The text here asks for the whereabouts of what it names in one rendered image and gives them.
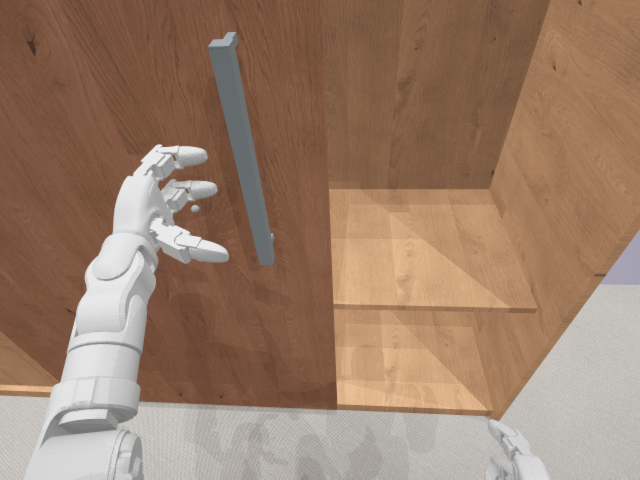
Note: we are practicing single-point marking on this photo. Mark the wardrobe door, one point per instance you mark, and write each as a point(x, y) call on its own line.
point(18, 368)
point(87, 89)

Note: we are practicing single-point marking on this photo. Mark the robot right hand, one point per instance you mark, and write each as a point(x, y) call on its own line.
point(525, 466)

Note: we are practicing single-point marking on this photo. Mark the robot left forearm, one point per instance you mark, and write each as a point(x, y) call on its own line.
point(98, 388)

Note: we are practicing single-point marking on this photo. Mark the handle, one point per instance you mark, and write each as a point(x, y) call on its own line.
point(227, 74)

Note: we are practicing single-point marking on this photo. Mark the robot left hand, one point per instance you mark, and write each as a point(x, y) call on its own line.
point(140, 202)

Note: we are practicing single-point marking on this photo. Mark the left robot upper arm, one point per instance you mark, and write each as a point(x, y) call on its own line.
point(105, 455)

